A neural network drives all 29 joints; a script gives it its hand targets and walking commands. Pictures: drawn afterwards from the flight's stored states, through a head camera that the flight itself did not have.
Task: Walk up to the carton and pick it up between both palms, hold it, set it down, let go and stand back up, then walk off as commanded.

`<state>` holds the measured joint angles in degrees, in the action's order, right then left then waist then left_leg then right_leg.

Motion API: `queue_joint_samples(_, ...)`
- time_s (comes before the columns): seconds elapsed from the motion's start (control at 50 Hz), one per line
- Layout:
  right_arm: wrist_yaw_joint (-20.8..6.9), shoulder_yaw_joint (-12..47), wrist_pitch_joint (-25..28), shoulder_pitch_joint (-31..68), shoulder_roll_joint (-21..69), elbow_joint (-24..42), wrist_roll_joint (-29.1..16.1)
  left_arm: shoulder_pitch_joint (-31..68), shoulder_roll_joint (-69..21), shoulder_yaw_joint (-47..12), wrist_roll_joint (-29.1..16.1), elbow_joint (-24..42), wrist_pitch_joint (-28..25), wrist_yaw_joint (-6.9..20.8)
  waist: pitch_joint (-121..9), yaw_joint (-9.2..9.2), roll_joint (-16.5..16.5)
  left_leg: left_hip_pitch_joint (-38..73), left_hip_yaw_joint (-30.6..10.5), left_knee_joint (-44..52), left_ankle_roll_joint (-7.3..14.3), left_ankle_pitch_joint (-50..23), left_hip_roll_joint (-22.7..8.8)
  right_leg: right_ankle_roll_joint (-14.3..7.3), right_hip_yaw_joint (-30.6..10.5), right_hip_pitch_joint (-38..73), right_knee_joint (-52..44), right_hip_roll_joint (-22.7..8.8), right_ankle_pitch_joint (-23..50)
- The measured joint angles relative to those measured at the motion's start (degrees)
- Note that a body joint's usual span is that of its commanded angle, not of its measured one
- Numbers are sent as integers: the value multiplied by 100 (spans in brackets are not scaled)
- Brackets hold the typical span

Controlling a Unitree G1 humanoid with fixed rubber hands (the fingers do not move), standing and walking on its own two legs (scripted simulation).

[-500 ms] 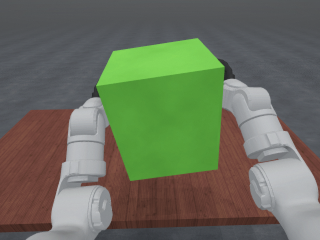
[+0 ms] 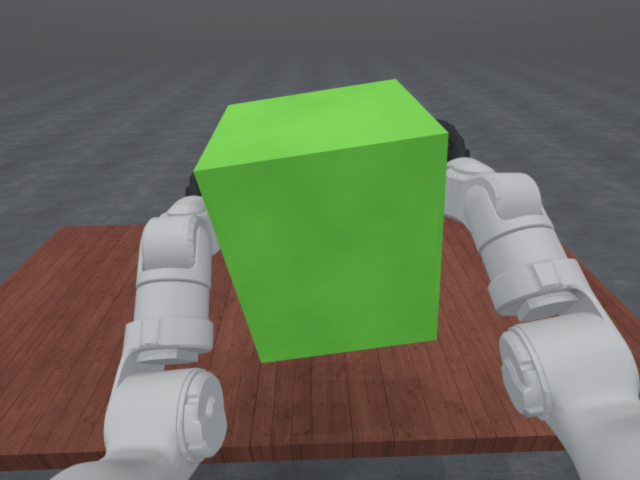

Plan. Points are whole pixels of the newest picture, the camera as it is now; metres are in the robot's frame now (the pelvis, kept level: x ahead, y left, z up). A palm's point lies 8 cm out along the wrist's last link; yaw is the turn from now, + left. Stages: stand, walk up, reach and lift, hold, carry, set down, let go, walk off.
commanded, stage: hold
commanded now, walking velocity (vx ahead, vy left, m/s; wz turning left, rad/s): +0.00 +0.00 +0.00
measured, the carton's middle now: (329, 218) +0.36 -0.01 +0.25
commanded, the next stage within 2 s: set down in 1.30 s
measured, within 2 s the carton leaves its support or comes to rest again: neither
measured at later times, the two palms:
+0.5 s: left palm (198, 215) +0.37 +0.15 +0.26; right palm (447, 180) +0.37 -0.15 +0.29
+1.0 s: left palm (200, 213) +0.37 +0.15 +0.26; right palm (448, 178) +0.38 -0.15 +0.29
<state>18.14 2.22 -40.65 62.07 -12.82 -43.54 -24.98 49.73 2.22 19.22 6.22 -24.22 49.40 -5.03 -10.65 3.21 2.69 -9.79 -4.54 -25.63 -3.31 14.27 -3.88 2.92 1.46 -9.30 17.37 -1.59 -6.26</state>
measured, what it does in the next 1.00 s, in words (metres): stands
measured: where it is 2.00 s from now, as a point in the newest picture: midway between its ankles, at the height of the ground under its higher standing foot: outside the picture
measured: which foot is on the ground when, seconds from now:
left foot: down 0.00-1.00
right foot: down 0.00-1.00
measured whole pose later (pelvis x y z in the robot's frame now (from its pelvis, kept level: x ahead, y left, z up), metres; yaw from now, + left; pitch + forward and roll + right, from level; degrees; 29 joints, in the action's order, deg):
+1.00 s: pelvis +0.00 +0.00 +0.00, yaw +0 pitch -2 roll -2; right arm 18.4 2.4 -40.2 60.9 -12.5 -42.6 -25.7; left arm 48.5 2.4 18.6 6.2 -23.1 49.2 -5.1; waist -10.5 4.0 2.2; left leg -9.3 -4.9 -25.9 -3.3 14.8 -3.9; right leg 3.0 1.7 -8.3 16.9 -1.5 -6.5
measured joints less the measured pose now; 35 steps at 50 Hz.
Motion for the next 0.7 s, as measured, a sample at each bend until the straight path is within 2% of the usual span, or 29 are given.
queue_joint_samples(0.12, 19, -119, 21, -15, 65, 85, 40, -44, 51, -71, -41, 115, -1, -7, 11, 39, -45, -15, -13, -4, -14, -14, -1, -11, 9, -19, 20, 2, 4)
queue_joint_samples(0.22, -16, -229, 17, 114, 67, -113, 102, 127, 12, 57, 72, -80, 1, 36, 112, 13, -81, 6, -10, 14, -3, -48, 16, -9, 2, -9, 23, -13, 26)
queue_joint_samples(0.38, -11, -105, 82, 36, 73, 10, 79, 33, 113, -92, -52, 9, -58, 7, 45, 12, -99, -115, 5, 5, -8, -74, 14, -7, -19, -125, 5, -9, 73)
queue_joint_samples(0.46, -39, -246, 83, 114, 112, -215, 153, 166, 87, 19, 4, -213, -40, 10, 17, -16, -123, -136, 17, 8, 5, -73, 30, -3, -33, -170, 45, -24, 53)
queue_joint_samples(0.58, -43, -141, 94, 58, 39, -90, 81, 100, 146, -208, -91, -180, -112, -41, -66, 6, -89, -207, -27, -33, -3, -54, 27, -4, 8, -187, 10, -18, 58)
queue_joint_samples(0.7, -50, -225, 62, 170, 61, -213, 163, 184, 100, -52, -79, -296, -142, -42, -100, -3, -105, -173, -5, 6, 11, -44, 26, -3, -13, -186, 24, -19, 29)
